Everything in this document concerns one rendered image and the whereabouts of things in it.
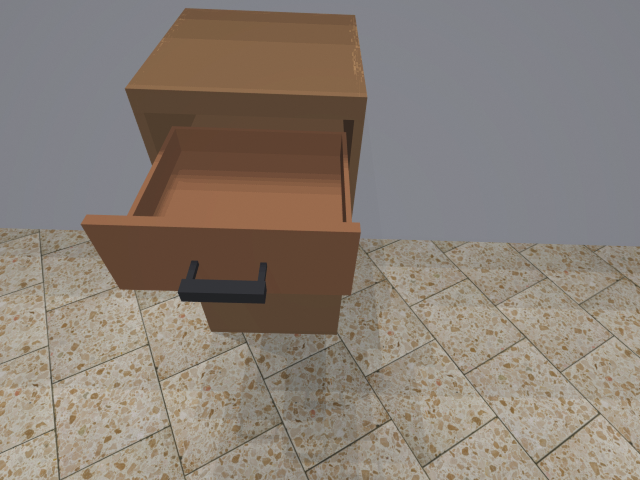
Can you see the cabinet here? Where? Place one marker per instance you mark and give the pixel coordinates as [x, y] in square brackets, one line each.
[257, 70]

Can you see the drawer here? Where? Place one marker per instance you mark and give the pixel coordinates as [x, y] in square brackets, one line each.
[231, 198]

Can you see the handle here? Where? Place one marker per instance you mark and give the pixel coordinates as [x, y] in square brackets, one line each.
[223, 291]

